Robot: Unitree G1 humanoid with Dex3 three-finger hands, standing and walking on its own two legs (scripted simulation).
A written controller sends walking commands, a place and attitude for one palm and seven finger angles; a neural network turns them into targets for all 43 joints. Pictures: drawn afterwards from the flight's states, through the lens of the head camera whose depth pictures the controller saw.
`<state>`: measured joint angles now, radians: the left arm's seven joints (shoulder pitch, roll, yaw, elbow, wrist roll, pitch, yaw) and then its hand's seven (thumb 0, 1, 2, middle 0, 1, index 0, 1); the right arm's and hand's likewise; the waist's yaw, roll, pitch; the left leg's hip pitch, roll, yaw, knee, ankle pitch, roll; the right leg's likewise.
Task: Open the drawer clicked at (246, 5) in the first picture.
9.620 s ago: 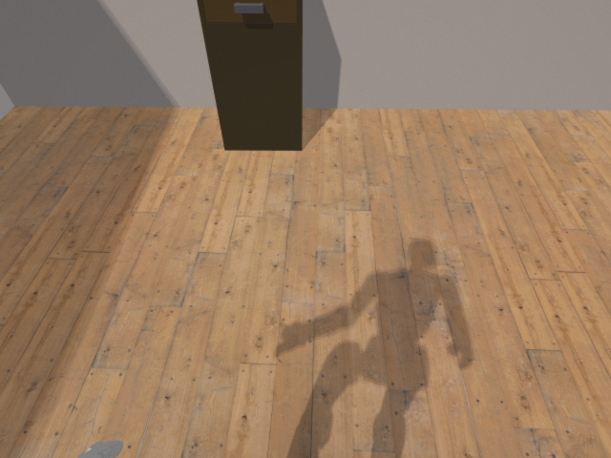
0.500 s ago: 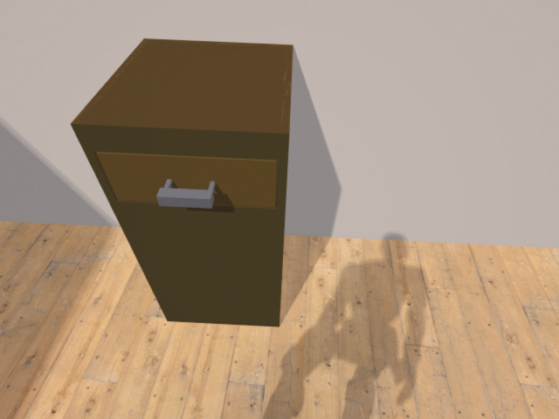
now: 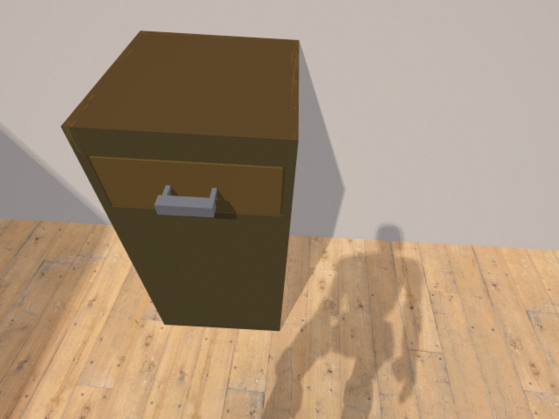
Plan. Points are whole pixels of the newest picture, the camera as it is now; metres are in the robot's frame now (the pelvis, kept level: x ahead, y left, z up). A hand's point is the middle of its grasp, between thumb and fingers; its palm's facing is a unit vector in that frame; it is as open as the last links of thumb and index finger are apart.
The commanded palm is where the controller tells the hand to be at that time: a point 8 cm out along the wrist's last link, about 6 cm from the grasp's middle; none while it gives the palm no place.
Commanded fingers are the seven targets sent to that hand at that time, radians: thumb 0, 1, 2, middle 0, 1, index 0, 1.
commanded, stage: come to a stop and stand still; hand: left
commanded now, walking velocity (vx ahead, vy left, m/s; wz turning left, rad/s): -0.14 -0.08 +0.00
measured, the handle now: (188, 198) +0.52 +0.22 -0.03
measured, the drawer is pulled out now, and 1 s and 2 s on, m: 0.00 0.00 0.00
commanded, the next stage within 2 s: look again from close up in 0.80 s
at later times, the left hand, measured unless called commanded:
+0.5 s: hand out of the picture +0.01 +0.16 -0.17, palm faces +0.02 -0.98 -0.22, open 7.4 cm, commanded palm none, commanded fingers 0.00 0.90 0.90 -0.20 -0.30 -0.20 -0.30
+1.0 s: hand out of the picture -0.09 +0.13 -0.17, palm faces +0.07 -0.98 -0.16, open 7.4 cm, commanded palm none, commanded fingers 0.00 0.90 0.90 -0.20 -0.30 -0.20 -0.30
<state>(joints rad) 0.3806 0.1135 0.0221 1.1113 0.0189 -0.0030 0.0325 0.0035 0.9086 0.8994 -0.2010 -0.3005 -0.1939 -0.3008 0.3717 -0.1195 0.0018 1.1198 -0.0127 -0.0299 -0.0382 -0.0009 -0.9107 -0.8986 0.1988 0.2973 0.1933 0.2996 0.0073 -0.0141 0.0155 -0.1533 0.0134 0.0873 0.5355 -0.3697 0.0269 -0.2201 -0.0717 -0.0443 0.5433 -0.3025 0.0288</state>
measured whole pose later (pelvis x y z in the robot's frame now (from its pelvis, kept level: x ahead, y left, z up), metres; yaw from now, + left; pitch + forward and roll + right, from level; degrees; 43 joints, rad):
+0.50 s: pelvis -0.04 -0.02 +0.00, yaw +1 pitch -2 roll +0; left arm 0.25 0.17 0.01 1.00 0.02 0.02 0.04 0.01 0.91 0.90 -0.20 -0.30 -0.20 -0.30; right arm 0.28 -0.18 -0.02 1.00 -0.02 0.01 -0.02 0.01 -0.92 -0.90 0.20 0.30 0.19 0.30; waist -0.02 0.01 0.02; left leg -0.21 0.04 0.07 0.59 -0.33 0.00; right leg -0.26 -0.05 -0.06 0.57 -0.26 0.02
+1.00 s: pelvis -0.06 -0.03 +0.00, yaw +2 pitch -2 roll +0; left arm 0.37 0.13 0.00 1.08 0.02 0.00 0.02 0.00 0.91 0.90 -0.20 -0.30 -0.19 -0.30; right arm 0.38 -0.14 0.00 1.09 -0.01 0.01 -0.01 0.00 -0.91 -0.90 0.20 0.30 0.19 0.30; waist 0.00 0.00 0.01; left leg -0.22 0.03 0.05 0.50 -0.25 -0.01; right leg -0.26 -0.05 -0.08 0.48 -0.19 0.01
